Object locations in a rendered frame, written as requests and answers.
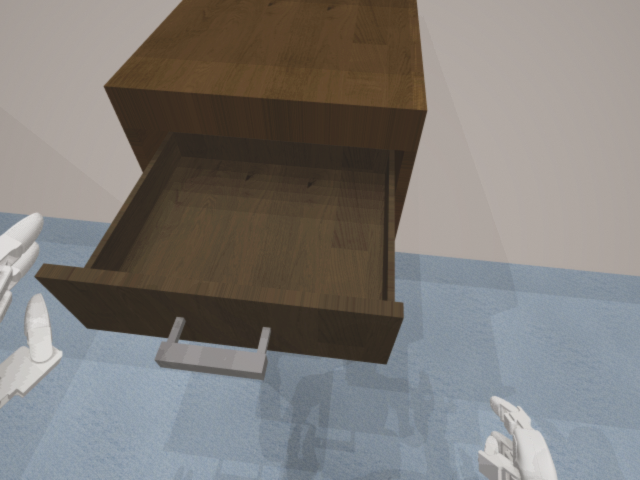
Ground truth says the robot right hand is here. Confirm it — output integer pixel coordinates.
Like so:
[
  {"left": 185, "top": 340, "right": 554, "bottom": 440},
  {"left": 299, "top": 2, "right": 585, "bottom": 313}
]
[{"left": 478, "top": 396, "right": 558, "bottom": 480}]

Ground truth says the cabinet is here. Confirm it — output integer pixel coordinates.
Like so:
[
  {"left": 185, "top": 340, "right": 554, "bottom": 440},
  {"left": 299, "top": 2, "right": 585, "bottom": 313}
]
[{"left": 104, "top": 0, "right": 427, "bottom": 238}]

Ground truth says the robot left hand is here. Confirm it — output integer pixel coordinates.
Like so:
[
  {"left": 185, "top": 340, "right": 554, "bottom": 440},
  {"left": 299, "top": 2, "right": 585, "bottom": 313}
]
[{"left": 0, "top": 213, "right": 62, "bottom": 409}]

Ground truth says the drawer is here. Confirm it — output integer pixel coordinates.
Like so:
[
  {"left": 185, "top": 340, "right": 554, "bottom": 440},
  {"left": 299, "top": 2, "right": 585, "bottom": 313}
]
[{"left": 34, "top": 131, "right": 404, "bottom": 365}]

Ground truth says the handle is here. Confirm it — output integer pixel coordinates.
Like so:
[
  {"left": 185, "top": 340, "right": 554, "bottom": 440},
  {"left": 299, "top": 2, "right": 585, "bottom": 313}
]
[{"left": 154, "top": 317, "right": 271, "bottom": 380}]

